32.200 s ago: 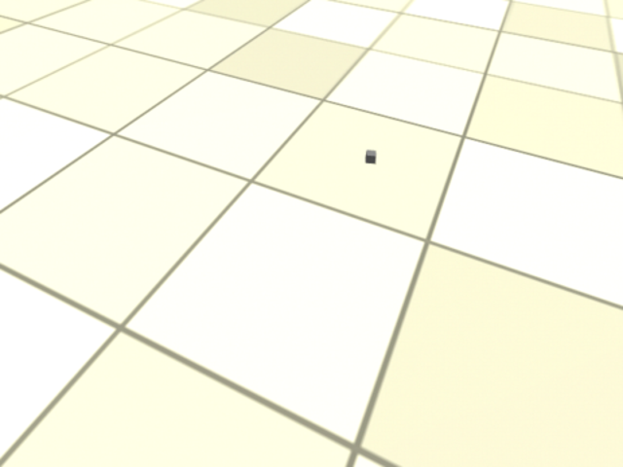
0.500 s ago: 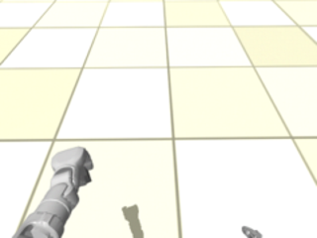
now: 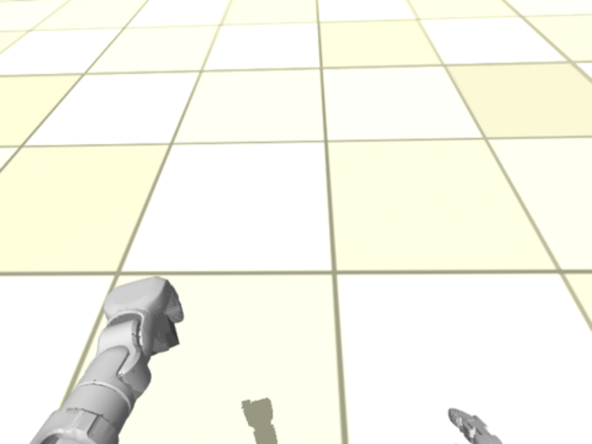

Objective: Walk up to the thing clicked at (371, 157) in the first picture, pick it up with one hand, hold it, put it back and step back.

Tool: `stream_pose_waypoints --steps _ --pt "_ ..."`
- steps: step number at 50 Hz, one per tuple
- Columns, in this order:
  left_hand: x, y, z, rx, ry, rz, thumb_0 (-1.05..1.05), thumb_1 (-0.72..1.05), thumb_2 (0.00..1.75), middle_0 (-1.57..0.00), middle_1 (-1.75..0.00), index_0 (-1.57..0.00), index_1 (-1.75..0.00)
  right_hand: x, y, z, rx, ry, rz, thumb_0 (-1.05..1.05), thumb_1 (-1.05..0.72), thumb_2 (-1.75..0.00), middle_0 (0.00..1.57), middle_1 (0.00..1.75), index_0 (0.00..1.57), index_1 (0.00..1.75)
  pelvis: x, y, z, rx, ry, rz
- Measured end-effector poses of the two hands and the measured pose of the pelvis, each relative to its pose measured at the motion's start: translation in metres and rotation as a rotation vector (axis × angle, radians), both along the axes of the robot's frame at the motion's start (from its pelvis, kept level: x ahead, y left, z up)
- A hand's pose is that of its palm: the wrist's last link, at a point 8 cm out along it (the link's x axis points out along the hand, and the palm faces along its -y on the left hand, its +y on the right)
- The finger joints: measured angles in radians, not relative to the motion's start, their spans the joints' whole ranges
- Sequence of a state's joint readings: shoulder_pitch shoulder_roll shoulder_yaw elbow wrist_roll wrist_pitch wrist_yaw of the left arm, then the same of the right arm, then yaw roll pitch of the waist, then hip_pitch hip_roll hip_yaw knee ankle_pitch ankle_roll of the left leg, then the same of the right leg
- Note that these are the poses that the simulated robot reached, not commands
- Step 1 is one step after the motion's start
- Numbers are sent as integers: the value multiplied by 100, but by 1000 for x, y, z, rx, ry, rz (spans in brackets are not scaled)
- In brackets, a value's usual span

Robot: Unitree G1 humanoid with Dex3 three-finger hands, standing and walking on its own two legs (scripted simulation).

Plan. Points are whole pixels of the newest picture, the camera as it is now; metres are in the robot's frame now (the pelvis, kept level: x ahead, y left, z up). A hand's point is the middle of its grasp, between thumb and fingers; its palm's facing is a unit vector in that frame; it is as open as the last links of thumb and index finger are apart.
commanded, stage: hold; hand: left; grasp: from above
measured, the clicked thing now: (157, 331) +0.33 +0.23 -0.08
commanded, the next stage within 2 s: crouch in 1.22 s
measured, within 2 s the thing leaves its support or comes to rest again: neither
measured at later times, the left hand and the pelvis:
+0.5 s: hand (148, 338) +0.29 +0.22 -0.02, palm faces -0.41 -0.14 -0.90, open 5.9 cm; pelvis -0.01 +0.00 +0.01, yaw +0 degrees
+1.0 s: hand (139, 337) +0.29 +0.23 -0.01, palm faces -0.42 -0.14 -0.90, open 5.9 cm; pelvis +0.00 +0.00 +0.01, yaw +0 degrees
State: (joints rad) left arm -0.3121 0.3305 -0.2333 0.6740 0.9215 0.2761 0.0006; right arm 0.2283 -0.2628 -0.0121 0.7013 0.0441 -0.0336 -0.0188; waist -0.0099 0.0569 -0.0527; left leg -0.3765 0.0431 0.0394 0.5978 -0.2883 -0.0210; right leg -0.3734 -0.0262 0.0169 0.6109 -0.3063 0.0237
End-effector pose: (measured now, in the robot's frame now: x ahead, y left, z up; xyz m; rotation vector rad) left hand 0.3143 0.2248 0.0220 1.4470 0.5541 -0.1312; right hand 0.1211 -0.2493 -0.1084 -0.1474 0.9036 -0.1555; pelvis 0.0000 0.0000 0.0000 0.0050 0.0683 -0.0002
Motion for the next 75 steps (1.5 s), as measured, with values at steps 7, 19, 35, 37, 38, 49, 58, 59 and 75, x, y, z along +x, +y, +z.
stream_pose_waypoints --steps 7,19,35,37,38,49,58,59,75 --pt "-7 -4 5 -2 3 -6 -7 49 0 -89 -24 -114 -22 4 -1 4 5 -19 7 1 -89 -89 20 30 20 29 -3 -3 2 3 -15 0" --pt "-17 -7 13 -7 -3 -14 -7 50 0 -88 -26 -114 -23 10 0 11 8 -49 12 1 -89 -90 20 30 20 29 -8 -4 5 5 -36 -3" --pt "-27 0 22 -3 -3 -8 -6 50 1 -87 -27 -112 -25 19 8 16 23 -81 28 1 -89 -90 20 30 20 29 -9 -3 8 6 -55 -6" --pt "-28 1 22 -6 2 -6 -6 50 1 -87 -27 -112 -25 20 9 17 23 -82 30 1 -89 -90 20 30 20 29 -8 -3 8 6 -55 -6" --pt "-28 1 21 -6 5 -7 -6 50 2 -87 -27 -112 -25 21 9 17 23 -82 30 1 -89 -90 20 30 20 29 -8 -3 8 6 -56 -6" --pt "-23 5 23 -7 4 -17 -6 48 4 -87 -28 -112 -27 23 9 18 17 -74 30 1 -90 -90 20 30 20 29 -5 -1 9 4 -55 -6" --pt "-19 6 24 -7 -1 -20 -6 48 6 -86 -28 -112 -28 23 9 17 18 -60 23 1 -90 -90 20 30 20 29 -2 0 10 3 -55 -8" --pt "-19 6 24 -5 -1 -21 -6 48 6 -86 -28 -112 -28 23 9 17 19 -59 22 1 -90 -90 20 30 20 29 -2 0 10 3 -55 -9" --pt "-18 4 16 -5 17 -31 -7 48 4 -88 -27 -114 -27 25 8 18 20 -47 22 1 -89 -90 20 30 20 30 0 -1 10 3 -51 -3"
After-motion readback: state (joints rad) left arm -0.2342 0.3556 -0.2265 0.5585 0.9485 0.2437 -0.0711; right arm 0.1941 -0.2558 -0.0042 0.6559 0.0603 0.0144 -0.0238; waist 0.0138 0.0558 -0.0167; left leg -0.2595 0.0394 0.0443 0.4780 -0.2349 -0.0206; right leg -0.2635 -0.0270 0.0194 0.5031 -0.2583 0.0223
